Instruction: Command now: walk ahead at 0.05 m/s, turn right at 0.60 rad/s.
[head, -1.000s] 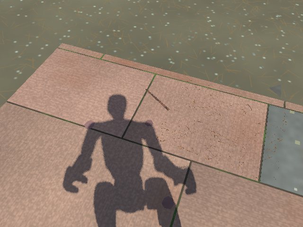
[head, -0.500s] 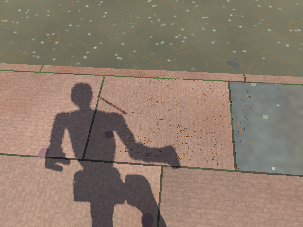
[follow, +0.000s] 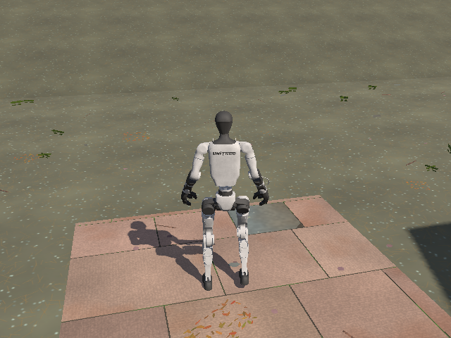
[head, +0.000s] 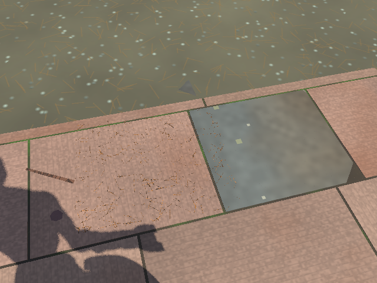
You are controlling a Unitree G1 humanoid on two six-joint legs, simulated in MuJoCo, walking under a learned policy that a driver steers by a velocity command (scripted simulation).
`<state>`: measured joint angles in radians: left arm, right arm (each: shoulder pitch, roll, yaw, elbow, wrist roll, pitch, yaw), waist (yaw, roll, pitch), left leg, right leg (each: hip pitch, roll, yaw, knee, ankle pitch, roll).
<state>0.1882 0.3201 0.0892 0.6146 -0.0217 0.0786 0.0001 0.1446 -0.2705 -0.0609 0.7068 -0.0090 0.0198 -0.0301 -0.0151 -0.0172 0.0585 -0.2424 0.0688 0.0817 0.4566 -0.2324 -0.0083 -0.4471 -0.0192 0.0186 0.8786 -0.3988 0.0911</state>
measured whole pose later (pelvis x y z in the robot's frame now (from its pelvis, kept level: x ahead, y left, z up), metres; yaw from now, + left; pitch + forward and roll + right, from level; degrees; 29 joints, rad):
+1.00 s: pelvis +0.42 -0.05 +0.00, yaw -8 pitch +2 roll +2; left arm 0.11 0.28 0.04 0.69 -0.01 -0.07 -0.01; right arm 0.35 -0.28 -0.05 0.85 0.02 -0.08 0.01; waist -0.09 -0.04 0.03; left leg -0.01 -0.07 0.03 0.22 -0.24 0.05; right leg -0.65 -0.11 0.05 0.63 0.05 0.02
